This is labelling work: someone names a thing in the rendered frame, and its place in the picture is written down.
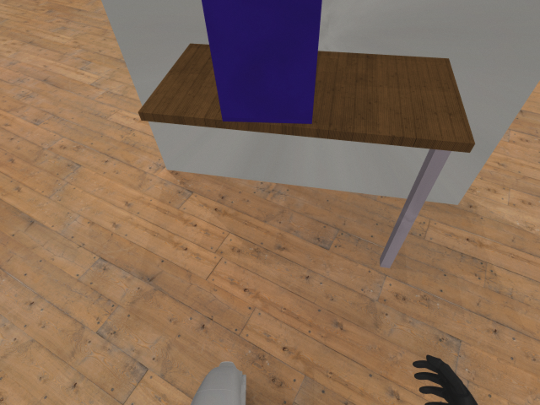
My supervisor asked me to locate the left robot shin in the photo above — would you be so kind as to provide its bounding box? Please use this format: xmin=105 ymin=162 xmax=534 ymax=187
xmin=219 ymin=361 xmax=236 ymax=368

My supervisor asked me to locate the carton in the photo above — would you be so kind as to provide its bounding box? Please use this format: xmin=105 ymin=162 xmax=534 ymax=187
xmin=202 ymin=0 xmax=322 ymax=124

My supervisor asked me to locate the table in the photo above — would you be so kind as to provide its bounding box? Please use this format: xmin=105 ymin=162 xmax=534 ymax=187
xmin=138 ymin=44 xmax=475 ymax=268

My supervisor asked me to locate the right robot hand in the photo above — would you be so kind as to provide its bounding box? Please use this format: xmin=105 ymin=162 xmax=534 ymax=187
xmin=413 ymin=355 xmax=478 ymax=405

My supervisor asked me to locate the left robot thigh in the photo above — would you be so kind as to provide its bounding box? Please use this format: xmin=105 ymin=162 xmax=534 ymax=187
xmin=191 ymin=366 xmax=246 ymax=405

